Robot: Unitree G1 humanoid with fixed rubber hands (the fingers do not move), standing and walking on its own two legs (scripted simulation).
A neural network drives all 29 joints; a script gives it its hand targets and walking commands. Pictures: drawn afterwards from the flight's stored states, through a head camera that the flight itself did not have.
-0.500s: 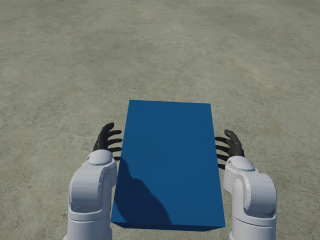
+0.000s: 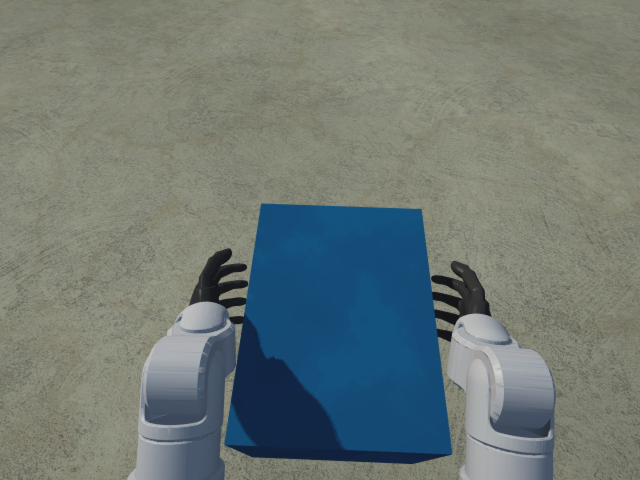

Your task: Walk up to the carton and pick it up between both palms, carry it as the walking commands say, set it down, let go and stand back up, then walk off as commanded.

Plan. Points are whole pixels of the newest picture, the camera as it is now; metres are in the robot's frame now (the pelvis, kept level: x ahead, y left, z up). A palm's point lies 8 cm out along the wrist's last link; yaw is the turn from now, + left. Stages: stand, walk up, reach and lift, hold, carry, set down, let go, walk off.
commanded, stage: carry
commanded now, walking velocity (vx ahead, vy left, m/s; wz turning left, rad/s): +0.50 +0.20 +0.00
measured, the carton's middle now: (336, 333) +0.30 +0.00 +0.01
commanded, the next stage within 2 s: none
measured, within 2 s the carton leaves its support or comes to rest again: neither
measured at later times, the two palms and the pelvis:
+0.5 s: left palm (221, 135) +0.57 +0.19 +0.12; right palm (401, 150) +0.58 -0.10 +0.10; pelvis +0.30 +0.04 +0.01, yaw +2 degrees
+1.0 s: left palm (217, 50) +0.88 +0.26 +0.12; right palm (353, 56) +0.88 -0.02 +0.11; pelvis +0.62 +0.12 -0.01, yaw -1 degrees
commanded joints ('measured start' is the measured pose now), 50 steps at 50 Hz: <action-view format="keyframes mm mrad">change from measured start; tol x32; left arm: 1 -445 -1101 -602 -141 -502 -55 -251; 50 -390 -1025 -543 -65 -474 16 -236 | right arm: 1 -404 1067 570 -169 389 -76 280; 50 -437 956 555 -148 360 -2 258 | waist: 1 -35 143 -381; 12 23 113 -269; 15 39 -344 -354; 26 5 -281 -305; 30 -25 286 -473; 50 31 113 -280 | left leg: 1 525 273 -254 -304 311 131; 10 391 188 -90 -311 201 98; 13 103 72 98 189 542 -37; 16 -427 -28 -165 766 -318 -63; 27 309 -87 125 -222 177 -38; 30 734 339 -480 -311 190 90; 43 458 231 -135 -358 201 137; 50 289 118 91 48 794 -24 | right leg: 1 -219 -21 24 -167 3 -71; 10 -90 41 -127 -527 211 -71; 12 216 38 -113 -646 333 -99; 15 794 -418 726 -723 844 -437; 18 827 -346 437 -695 909 -297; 27 305 -147 -76 -551 799 -91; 30 -209 34 -58 26 -76 -46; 32 -310 -27 67 87 -39 -84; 47 -187 36 -131 -453 194 -69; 50 316 49 -113 -623 363 -123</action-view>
